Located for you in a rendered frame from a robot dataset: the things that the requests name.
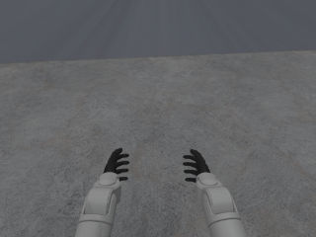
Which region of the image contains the right robot hand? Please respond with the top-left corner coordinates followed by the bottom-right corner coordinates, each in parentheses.
top-left (183, 149), bottom-right (210, 183)

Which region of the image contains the right robot forearm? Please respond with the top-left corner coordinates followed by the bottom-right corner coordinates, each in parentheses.
top-left (196, 172), bottom-right (247, 237)

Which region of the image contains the left robot forearm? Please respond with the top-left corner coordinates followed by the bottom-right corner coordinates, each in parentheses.
top-left (74, 172), bottom-right (121, 237)

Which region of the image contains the left robot hand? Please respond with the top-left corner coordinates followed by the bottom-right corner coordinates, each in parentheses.
top-left (104, 148), bottom-right (129, 181)

